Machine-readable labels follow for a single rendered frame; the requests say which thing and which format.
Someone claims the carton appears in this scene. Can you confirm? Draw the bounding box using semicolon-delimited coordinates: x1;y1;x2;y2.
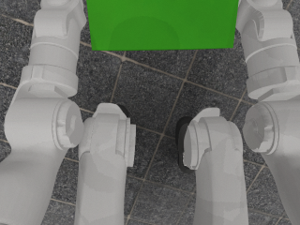
86;0;239;52

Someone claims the robot right forearm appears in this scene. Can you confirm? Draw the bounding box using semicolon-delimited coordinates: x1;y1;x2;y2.
235;0;300;102

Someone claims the robot right foot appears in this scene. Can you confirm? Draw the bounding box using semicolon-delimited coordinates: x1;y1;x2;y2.
175;116;195;173

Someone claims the left robot thigh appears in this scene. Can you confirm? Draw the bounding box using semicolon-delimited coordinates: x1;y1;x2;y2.
74;112;136;225

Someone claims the robot left forearm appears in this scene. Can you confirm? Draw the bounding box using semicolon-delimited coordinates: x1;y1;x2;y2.
4;0;87;139

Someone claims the left robot upper arm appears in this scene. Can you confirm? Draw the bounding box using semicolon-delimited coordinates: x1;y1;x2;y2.
0;97;84;225

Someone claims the right robot upper arm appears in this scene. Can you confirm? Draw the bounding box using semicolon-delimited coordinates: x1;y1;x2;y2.
242;99;300;225

